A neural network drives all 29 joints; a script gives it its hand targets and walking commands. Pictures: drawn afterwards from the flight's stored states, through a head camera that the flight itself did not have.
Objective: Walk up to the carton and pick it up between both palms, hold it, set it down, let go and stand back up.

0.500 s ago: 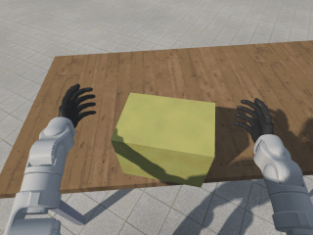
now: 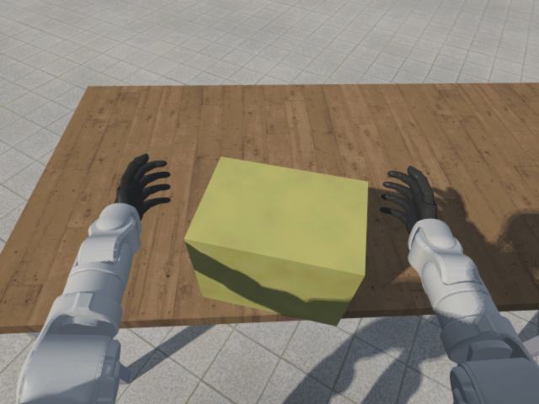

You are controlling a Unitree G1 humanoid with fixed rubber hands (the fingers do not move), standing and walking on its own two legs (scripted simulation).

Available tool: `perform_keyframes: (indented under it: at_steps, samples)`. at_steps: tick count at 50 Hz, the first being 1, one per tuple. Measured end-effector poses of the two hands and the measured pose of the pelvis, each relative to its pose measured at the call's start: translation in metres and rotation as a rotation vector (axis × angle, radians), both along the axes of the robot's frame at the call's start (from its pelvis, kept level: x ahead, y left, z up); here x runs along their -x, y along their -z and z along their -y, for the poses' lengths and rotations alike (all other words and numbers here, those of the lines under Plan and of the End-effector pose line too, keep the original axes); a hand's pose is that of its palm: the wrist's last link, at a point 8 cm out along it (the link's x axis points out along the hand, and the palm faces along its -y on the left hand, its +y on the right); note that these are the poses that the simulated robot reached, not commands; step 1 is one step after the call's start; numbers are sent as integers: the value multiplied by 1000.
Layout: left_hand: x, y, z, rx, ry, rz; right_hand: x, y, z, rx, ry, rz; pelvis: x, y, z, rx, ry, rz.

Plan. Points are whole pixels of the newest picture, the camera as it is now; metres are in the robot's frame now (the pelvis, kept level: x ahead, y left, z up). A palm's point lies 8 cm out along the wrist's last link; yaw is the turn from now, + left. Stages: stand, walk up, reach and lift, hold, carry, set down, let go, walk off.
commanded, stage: reach and lift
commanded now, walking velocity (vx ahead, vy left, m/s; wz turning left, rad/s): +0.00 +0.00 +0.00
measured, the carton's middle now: (279, 243) +0.38 +0.00 -0.01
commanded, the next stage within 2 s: none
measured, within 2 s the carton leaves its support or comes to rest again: neither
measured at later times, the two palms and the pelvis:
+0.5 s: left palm (164, 217) +0.41 +0.19 +0.02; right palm (405, 253) +0.35 -0.21 -0.01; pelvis +0.00 +0.01 -0.02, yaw +0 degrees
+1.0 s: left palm (174, 230) +0.39 +0.18 +0.01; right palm (386, 244) +0.36 -0.18 +0.01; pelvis -0.02 +0.00 -0.03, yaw +1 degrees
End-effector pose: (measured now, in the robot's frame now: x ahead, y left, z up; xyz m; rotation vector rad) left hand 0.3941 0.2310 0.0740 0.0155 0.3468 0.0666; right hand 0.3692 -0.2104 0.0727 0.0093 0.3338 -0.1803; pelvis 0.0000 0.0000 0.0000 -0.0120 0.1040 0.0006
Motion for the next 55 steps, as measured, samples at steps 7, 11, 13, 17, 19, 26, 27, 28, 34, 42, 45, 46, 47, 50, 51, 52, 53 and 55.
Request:
perform_keyframes:
  at_steps: [7, 11, 13, 17, 19, 26, 27, 28, 34, 42, 45, 46, 47, 50, 51, 52, 53, 55]
  samples:
    - [21, 40, -3, -32, -10, -14, 10, 43, -15, -30, -1, -18, -2, 4, 0, 9, -33, -41]
    - [16, 44, 1, -51, -7, 18, 9, 56, -17, -35, 11, 0, -1, 8, -3, 14, -37, -88]
    - [10, 44, 5, -58, 0, 40, 8, 61, -16, -34, 21, 11, -1, 10, -4, 15, -35, -111]
    - [-4, 44, 13, -59, 15, 64, 8, 70, -9, -16, 39, 12, -2, 14, -6, 12, -26, -147]
    - [-9, 46, 18, -55, 22, 67, 10, 74, -5, -12, 48, 8, -2, 15, -7, 9, -19, -156]
    - [-13, 53, 39, -30, 65, 83, 15, 79, 1, -18, 59, 46, -3, 19, -10, 4, 0, -166]
    - [-12, 55, 41, -26, 67, 78, 15, 78, 1, -15, 53, 50, -2, 20, -10, 3, 2, -166]
    - [-10, 58, 43, -24, 69, 69, 15, 78, 0, -12, 46, 52, -2, 20, -10, 2, 4, -165]
    - [-1, 70, 46, -6, 42, 49, 7, 67, -11, -6, 5, 86, 4, 23, -7, -5, 13, -173]
    - [4, 71, 47, 5, 13, 84, -4, 60, -32, -23, 1, 87, 14, 27, -2, 0, 1, -194]
    - [3, 67, 51, 7, 21, 101, -3, 61, -34, -31, 27, 78, 16, 28, -1, 6, -7, -202]
    - [3, 67, 52, 5, 25, 103, -2, 61, -34, -31, 35, 76, 17, 29, -1, 7, -9, -203]
    - [3, 66, 53, 1, 28, 104, 0, 62, -33, -30, 41, 73, 17, 29, -1, 9, -10, -203]
    - [4, 64, 54, -14, 37, 102, 5, 66, -33, -34, 54, 62, 19, 29, 0, 11, -12, -199]
    - [4, 63, 55, -16, 37, 100, 7, 67, -33, -36, 58, 60, 20, 29, 0, 11, -11, -197]
    - [4, 63, 55, -18, 37, 97, 9, 68, -33, -37, 60, 56, 21, 29, 0, 11, -11, -194]
    - [5, 63, 56, -19, 37, 94, 10, 70, -34, -36, 61, 50, 22, 29, 0, 10, -11, -192]
    - [5, 63, 56, -20, 35, 89, 12, 72, -34, -39, 66, 45, 23, 30, 0, 9, -11, -191]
